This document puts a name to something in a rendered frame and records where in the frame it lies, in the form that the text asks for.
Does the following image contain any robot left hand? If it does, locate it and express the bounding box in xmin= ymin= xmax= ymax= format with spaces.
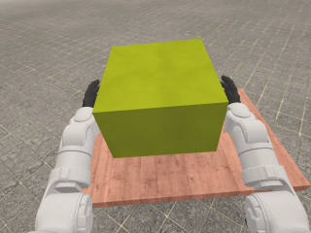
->
xmin=82 ymin=80 xmax=100 ymax=108

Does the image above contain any table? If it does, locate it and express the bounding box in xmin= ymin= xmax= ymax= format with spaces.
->
xmin=81 ymin=88 xmax=311 ymax=227

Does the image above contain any robot right forearm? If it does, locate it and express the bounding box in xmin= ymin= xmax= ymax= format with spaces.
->
xmin=224 ymin=102 xmax=310 ymax=229

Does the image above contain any robot right upper arm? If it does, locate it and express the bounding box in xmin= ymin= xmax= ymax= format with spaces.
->
xmin=245 ymin=190 xmax=311 ymax=233

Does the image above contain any robot left forearm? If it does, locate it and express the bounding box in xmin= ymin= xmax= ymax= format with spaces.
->
xmin=35 ymin=107 xmax=100 ymax=231

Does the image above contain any carton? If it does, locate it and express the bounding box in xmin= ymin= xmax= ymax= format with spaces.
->
xmin=92 ymin=38 xmax=229 ymax=158

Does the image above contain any robot left upper arm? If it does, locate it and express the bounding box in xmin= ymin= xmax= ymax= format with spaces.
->
xmin=26 ymin=192 xmax=93 ymax=233

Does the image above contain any robot right hand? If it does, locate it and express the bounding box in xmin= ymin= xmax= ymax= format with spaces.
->
xmin=220 ymin=75 xmax=241 ymax=105

